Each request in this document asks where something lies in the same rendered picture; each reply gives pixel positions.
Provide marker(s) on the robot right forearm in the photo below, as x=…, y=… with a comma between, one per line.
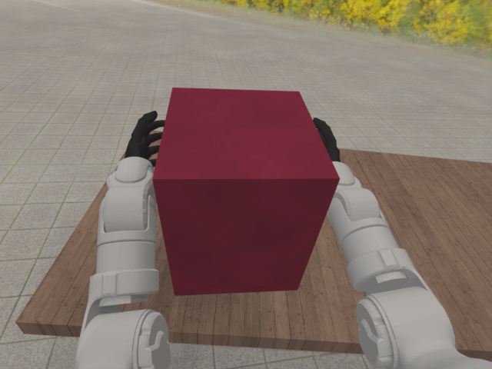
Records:
x=375, y=262

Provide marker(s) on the left robot hand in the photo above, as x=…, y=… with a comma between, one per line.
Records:
x=138, y=145

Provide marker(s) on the right robot hand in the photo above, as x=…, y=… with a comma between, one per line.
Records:
x=328, y=139

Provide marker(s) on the table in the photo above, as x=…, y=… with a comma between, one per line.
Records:
x=439, y=210

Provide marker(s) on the carton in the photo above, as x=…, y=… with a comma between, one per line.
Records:
x=243, y=183

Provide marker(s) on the robot right upper arm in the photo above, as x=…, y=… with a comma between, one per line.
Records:
x=407, y=329

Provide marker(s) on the robot left upper arm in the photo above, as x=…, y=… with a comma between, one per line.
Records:
x=125, y=340

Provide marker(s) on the robot left forearm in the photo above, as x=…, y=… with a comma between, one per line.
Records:
x=125, y=271

